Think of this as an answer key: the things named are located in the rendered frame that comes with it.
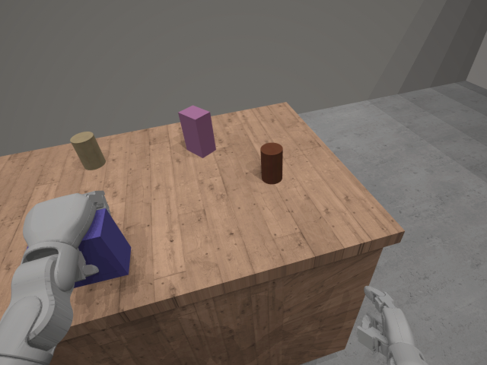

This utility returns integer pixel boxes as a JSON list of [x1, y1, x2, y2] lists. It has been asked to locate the left robot hand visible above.
[[23, 191, 111, 282]]

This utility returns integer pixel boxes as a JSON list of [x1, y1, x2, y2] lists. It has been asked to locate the right robot hand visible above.
[[357, 286, 415, 357]]

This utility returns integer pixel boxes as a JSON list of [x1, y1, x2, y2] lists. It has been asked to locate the robot left forearm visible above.
[[0, 241, 79, 365]]

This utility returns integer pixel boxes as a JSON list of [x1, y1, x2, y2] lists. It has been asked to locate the table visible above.
[[0, 102, 405, 365]]

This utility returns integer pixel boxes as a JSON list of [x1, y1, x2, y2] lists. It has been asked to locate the robot right forearm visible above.
[[387, 343, 428, 365]]

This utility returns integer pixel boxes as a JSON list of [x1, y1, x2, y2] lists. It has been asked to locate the sponge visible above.
[[27, 208, 131, 288]]

